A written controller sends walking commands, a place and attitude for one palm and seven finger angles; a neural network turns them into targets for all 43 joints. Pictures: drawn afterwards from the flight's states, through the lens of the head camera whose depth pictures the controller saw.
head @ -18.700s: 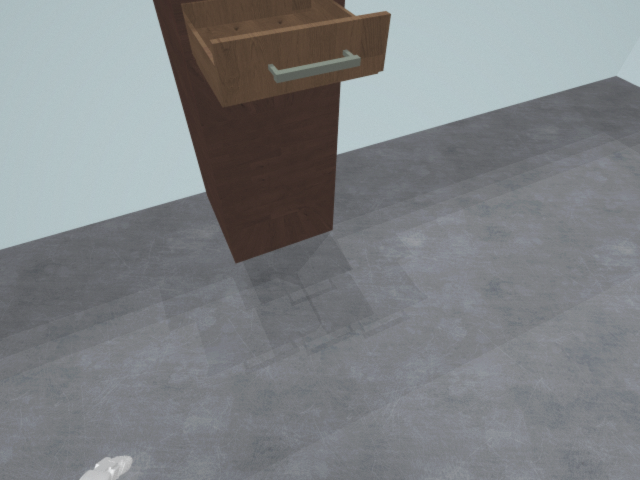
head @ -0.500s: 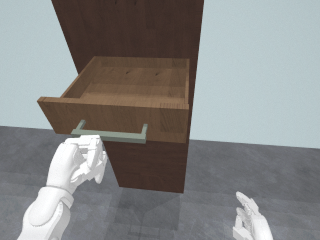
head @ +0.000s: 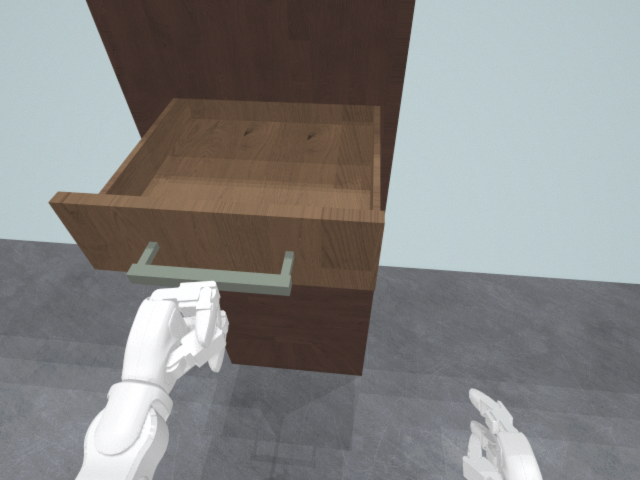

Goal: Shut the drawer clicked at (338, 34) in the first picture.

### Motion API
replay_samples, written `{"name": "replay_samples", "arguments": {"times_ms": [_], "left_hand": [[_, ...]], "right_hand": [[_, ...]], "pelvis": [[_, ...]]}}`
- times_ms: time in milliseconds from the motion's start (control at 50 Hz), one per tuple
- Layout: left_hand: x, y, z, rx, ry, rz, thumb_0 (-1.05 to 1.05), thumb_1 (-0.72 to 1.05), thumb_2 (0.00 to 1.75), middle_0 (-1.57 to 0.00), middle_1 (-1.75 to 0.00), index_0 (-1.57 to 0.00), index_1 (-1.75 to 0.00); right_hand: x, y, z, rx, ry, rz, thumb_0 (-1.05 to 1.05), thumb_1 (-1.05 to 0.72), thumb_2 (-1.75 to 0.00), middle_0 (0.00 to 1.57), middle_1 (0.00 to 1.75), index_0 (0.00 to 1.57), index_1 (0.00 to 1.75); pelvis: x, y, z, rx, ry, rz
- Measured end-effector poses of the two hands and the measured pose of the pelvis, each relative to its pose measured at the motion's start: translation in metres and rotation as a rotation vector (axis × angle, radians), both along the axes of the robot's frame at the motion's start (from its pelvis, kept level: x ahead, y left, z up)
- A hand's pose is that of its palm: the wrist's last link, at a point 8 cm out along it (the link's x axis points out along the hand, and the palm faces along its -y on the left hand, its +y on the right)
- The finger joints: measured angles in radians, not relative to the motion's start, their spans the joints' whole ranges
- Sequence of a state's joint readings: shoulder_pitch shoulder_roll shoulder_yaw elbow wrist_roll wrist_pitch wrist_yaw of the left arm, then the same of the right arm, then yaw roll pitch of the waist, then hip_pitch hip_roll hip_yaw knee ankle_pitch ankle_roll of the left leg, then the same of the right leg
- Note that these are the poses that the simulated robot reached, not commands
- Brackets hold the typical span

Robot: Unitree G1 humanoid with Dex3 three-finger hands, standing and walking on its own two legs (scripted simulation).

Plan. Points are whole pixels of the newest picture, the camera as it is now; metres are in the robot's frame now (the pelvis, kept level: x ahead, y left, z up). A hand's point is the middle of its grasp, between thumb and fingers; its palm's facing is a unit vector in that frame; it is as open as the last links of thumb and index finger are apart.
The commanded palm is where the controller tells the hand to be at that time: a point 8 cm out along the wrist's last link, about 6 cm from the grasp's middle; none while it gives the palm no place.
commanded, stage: bring the fist close to the handle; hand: left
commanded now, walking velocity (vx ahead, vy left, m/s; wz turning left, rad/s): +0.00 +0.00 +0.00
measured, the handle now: (214, 267) +0.33 +0.16 +0.12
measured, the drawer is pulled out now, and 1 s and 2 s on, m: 0.25 0.24 0.12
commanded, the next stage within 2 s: push the drawer shut in 0.44 s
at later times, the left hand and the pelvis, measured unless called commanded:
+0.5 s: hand (230, 345) +0.23 +0.12 +0.12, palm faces -0.02 -1.00 -0.05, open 3.3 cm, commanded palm +0.21 +0.17 +0.12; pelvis -0.01 -0.01 +0.00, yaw +0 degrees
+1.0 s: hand (225, 316) +0.26 +0.13 +0.12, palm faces -0.01 -1.00 -0.04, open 3.0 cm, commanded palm +0.26 +0.17 +0.12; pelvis -0.03 -0.01 +0.00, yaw +1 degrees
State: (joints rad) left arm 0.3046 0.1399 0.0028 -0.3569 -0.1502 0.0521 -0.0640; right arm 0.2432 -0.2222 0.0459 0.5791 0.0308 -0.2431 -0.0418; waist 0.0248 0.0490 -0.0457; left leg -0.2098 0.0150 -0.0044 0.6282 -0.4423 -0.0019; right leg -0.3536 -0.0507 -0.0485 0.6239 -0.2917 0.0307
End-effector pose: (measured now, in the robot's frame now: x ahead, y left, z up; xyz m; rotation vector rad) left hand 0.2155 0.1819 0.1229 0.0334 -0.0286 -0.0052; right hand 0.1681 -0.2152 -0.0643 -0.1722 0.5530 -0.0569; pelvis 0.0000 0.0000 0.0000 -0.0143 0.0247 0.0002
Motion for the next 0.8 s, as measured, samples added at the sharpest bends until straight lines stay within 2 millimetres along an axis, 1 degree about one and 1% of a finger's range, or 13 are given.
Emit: {"name": "replay_samples", "arguments": {"times_ms": [100,160,300,440,500,660,740,800], "left_hand": [[0.005,-0.009,-0.006,-0.012,-0.001,-0.016,0.02,0.90,0.90,-1.40,-1.60,-1.40,-1.60],[0.006,-0.012,-0.006,0.003,-0.006,-0.028,0.02,0.90,0.90,-1.40,-1.60,-1.40,-1.60],[0.000,-0.009,0.000,0.015,-0.030,-0.003,0.02,0.90,0.90,-1.40,-1.60,-1.40,-1.60],[-0.007,-0.014,-0.001,0.013,-0.020,-0.012,0.02,0.90,0.90,-1.40,-1.60,-1.40,-1.60],[-0.007,-0.012,-0.003,0.018,-0.019,-0.013,0.02,0.90,0.90,-1.40,-1.60,-1.40,-1.60],[0.004,0.002,-0.001,0.019,-0.035,0.016,0.02,0.90,0.90,-1.40,-1.60,-1.40,-1.60],[0.014,0.001,0.002,0.013,-0.048,-0.003,0.02,0.90,0.90,-1.40,-1.60,-1.40,-1.60],[0.016,-0.001,0.002,0.011,-0.047,-0.014,0.02,0.91,0.93,-1.40,-1.60,-1.40,-1.60]], "right_hand": [[-0.003,-0.002,-0.004,0.002,0.018,-0.005,0.01,-0.91,-0.90,0.20,0.30,0.20,0.30],[-0.005,-0.003,-0.006,0.006,0.027,-0.010,0.01,-0.91,-0.90,0.20,0.30,0.20,0.30],[-0.010,-0.006,-0.009,0.018,0.035,-0.014,0.01,-0.91,-0.90,0.20,0.30,0.20,0.30],[-0.012,-0.010,-0.008,0.012,0.025,-0.008,0.01,-0.91,-0.90,0.20,0.30,0.20,0.30],[-0.013,-0.012,-0.006,0.007,0.020,-0.008,0.01,-0.91,-0.89,0.20,0.30,0.20,0.30],[-0.021,-0.020,-0.006,-0.008,0.023,-0.020,0.01,-0.91,-0.89,0.20,0.30,0.20,0.30],[-0.028,-0.023,-0.008,-0.013,0.032,-0.031,0.01,-0.91,-0.90,0.20,0.30,0.20,0.30],[-0.032,-0.024,-0.010,-0.013,0.041,-0.038,0.01,-0.91,-0.90,0.20,0.30,0.20,0.30]], "pelvis": [[0.000,-0.001,-0.001,0.001,0.011,0.000],[0.000,-0.002,-0.001,0.004,0.013,-0.003],[-0.002,-0.005,-0.001,0.005,0.007,-0.002],[-0.010,-0.009,-0.001,0.008,-0.001,0.003],[-0.013,-0.011,-0.001,0.010,-0.005,0.002],[-0.022,-0.015,-0.001,0.009,-0.012,0.005],[-0.024,-0.014,-0.001,0.010,-0.011,0.006],[-0.025,-0.013,0.000,0.011,-0.010,0.005]]}}
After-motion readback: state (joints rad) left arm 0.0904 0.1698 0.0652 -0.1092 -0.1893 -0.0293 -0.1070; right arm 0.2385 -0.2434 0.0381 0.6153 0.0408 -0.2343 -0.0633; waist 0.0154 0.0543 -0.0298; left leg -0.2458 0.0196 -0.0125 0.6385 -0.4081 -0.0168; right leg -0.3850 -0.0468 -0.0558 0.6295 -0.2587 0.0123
